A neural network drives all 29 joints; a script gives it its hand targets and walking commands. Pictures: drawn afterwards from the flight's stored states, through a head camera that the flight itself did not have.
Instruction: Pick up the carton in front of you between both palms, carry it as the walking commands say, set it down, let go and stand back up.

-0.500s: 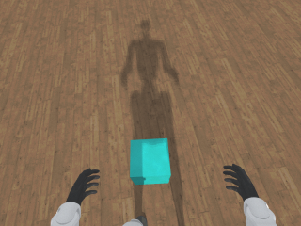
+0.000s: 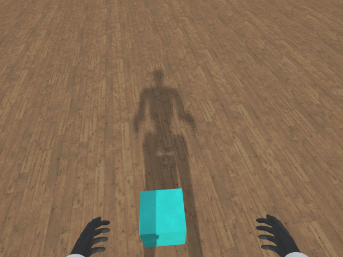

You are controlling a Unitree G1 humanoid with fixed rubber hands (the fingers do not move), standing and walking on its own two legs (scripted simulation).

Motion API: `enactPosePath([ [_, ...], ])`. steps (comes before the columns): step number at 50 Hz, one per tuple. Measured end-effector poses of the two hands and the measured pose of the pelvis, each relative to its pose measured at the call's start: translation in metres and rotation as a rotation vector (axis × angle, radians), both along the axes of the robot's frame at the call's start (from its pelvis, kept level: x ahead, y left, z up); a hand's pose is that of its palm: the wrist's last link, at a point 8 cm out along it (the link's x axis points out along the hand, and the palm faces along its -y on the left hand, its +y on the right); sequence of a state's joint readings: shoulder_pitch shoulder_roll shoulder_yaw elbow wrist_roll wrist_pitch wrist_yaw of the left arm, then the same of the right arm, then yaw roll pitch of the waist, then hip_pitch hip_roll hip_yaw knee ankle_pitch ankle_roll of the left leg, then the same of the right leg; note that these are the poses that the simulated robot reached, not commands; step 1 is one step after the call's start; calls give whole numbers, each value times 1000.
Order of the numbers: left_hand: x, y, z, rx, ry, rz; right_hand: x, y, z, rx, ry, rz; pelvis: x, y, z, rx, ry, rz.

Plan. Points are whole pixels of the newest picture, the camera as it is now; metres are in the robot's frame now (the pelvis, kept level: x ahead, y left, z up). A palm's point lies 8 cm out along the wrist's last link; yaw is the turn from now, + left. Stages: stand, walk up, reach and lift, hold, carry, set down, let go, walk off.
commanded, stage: let go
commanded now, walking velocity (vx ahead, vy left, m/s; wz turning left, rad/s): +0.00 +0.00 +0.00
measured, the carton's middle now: (163, 218) +0.42 +0.08 -0.65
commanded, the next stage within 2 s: stand in 0.08 s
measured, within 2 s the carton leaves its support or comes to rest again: neither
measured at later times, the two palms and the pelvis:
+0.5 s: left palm out of the picture +0.07 +0.30 -0.12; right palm out of the picture +0.16 -0.22 -0.13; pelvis +0.04 +0.02 -0.03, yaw +9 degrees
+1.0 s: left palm out of the picture +0.02 +0.30 -0.13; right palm out of the picture +0.16 -0.22 -0.14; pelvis +0.03 +0.02 -0.03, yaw +12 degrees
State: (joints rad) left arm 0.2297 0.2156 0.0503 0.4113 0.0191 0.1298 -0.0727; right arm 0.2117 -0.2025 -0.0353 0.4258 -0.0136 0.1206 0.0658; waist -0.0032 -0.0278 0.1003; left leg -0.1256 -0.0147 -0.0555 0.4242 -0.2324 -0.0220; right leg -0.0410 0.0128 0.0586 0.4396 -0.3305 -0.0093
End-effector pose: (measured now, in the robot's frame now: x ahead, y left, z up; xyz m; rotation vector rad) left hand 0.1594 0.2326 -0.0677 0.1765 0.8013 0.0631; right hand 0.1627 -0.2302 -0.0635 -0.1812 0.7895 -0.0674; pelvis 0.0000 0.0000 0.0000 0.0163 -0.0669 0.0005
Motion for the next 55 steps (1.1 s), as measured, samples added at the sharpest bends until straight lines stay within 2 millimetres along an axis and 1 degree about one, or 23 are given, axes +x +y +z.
enactPosePath([
  [4, 0, 9, 2, 34, 16, 22, -2, 4, -5, 0, -2, -20, 2, 5, -1, -4, 11, 3],
  [7, -3, 25, -1, 89, -28, 55, -14, 0, -18, -69, 38, -2, 5, 7, -5, -3, 52, 34],
  [10, -18, 46, -9, 137, -21, 109, -29, -9, -33, -112, 113, 11, 11, 9, -9, -2, 91, 62],
  [12, -31, 57, -17, 157, 12, 144, -34, -12, -41, -125, 151, 23, 16, 11, -12, -4, 111, 78],
  [14, -43, 66, -25, 170, 51, 178, -34, -13, -47, -134, 178, 39, 20, 13, -15, -6, 126, 93],
  [17, -60, 73, -34, 175, 103, 220, -28, -9, -56, -141, 206, 64, 26, 16, -20, -8, 141, 114],
  [22, -80, 74, -46, 166, 163, 273, -10, 3, -67, -139, 217, 102, 33, 19, -27, -14, 152, 140],
  [27, -94, 70, -55, 146, 206, 309, 8, 16, -72, -130, 203, 134, 37, 22, -30, -22, 152, 161],
  [32, -105, 67, -61, 134, 241, 330, 15, 21, -73, -131, 200, 148, 38, 22, -31, -28, 149, 177],
  [37, -115, 67, -62, 134, 268, 342, 13, 18, -73, -142, 217, 152, 37, 21, -31, -32, 143, 191],
  [47, -135, 67, -67, 130, 320, 361, -1, 11, -73, -168, 260, 152, 32, 19, -30, -37, 126, 212],
  [55, -150, 64, -65, 135, 346, 367, -12, 3, -72, -178, 291, 152, 28, 14, -27, -41, 119, 226],
])
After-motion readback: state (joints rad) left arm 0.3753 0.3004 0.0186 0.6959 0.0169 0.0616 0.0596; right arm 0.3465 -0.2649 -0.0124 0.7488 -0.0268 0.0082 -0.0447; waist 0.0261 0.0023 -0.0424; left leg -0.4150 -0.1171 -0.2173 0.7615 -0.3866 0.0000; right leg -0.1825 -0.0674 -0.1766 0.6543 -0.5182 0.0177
